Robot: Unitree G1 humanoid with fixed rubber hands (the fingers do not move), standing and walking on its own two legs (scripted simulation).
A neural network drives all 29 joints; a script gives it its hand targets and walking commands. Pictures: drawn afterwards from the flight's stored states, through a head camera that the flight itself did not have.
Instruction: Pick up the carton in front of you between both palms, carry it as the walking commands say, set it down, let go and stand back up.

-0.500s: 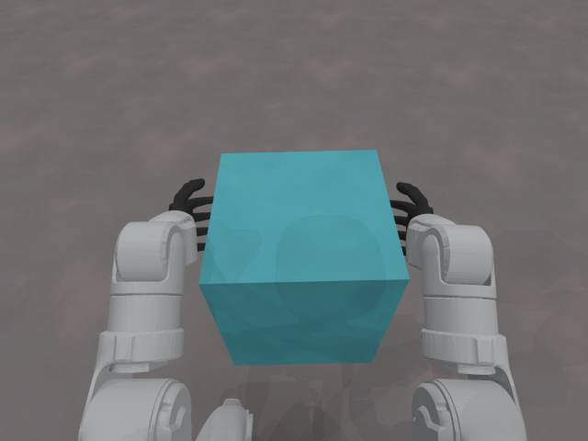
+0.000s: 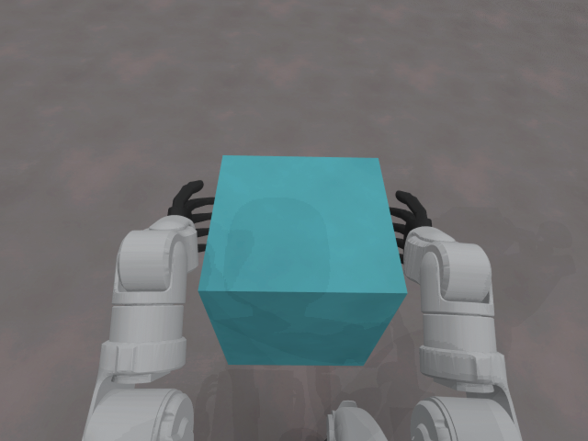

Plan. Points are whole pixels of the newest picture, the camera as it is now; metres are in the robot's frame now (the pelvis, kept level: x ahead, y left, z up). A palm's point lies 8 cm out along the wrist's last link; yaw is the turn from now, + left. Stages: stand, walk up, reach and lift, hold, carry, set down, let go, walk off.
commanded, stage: carry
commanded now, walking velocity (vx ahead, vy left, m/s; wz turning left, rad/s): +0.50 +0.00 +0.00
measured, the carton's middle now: (298, 268) +0.36 -0.02 +0.01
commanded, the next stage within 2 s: none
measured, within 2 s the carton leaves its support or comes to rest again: neither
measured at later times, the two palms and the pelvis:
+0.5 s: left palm (215, 118) +0.59 +0.11 +0.10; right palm (392, 122) +0.60 -0.19 +0.09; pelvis +0.31 -0.05 +0.01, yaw +3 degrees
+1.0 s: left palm (208, 31) +0.87 +0.15 +0.09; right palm (350, 40) +0.86 -0.14 +0.10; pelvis +0.60 +0.01 +0.01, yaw +0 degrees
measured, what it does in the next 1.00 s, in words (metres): walks ahead: right foot, then left foot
